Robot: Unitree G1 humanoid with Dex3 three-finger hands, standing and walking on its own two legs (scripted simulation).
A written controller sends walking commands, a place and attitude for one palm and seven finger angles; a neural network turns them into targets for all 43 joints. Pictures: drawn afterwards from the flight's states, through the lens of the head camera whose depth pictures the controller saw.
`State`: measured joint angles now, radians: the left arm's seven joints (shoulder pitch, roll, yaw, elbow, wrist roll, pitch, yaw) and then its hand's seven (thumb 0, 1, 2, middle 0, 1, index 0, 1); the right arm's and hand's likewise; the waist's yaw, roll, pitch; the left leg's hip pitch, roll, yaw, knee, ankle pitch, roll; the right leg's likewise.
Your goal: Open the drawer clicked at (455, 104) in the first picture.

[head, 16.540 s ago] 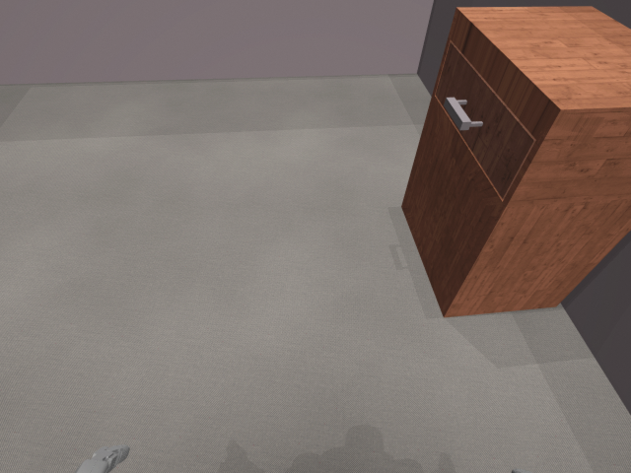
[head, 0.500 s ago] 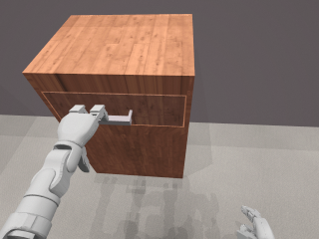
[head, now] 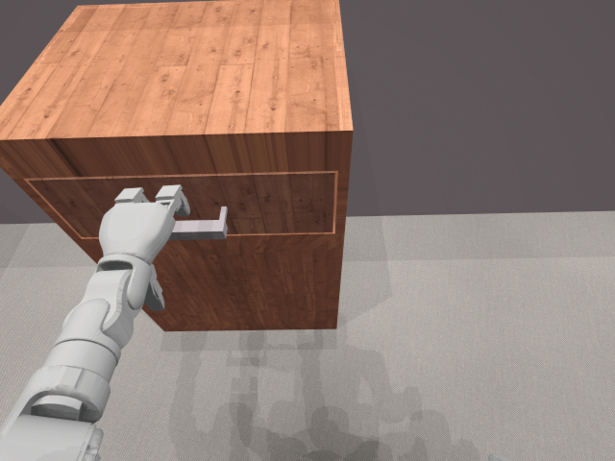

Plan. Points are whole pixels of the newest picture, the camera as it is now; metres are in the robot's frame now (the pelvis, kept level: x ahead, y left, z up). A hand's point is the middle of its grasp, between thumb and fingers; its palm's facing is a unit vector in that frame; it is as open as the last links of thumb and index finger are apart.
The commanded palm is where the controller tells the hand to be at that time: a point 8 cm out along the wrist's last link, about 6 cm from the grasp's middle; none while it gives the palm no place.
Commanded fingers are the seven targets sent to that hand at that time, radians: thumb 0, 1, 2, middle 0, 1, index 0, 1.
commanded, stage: move the hooked fingers above the handle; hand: left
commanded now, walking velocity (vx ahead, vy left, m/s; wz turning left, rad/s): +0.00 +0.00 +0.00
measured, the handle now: (191, 221) +0.52 +0.25 -0.09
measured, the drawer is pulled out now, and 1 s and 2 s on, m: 0.00 0.00 0.00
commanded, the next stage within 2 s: none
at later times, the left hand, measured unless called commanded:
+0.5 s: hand (175, 235) +0.44 +0.24 -0.02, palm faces -0.06 -0.02 -1.00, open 13.8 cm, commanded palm +0.43 +0.23 +0.04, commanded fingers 0.00 -0.50 0.30 -0.30 -1.20 -0.30 -1.20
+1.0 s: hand (187, 232) +0.46 +0.23 -0.03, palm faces -0.10 -0.04 -0.99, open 13.8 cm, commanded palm +0.45 +0.23 +0.03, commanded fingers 0.00 -0.50 0.30 -0.30 -1.20 -0.30 -1.20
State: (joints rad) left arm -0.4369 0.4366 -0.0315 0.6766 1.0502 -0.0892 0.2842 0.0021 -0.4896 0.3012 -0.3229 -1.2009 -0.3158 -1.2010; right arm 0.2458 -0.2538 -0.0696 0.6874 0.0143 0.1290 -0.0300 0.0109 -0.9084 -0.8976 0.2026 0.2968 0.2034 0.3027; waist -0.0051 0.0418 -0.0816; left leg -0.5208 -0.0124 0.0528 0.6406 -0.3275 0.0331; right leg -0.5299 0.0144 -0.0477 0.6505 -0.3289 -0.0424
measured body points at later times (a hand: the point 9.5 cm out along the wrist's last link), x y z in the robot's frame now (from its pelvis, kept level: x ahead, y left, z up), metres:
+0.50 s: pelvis +0.00 +0.02 -0.02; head +0.08 +0.01 +0.42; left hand +0.44 +0.24 +0.04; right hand +0.04 -0.25 -0.15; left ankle -0.01 +0.10 -0.72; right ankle -0.01 -0.09 -0.72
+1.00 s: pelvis -0.01 +0.02 -0.03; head +0.09 +0.01 +0.41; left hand +0.46 +0.23 +0.02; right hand -0.03 -0.26 -0.16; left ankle -0.01 +0.10 -0.72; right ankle -0.01 -0.09 -0.72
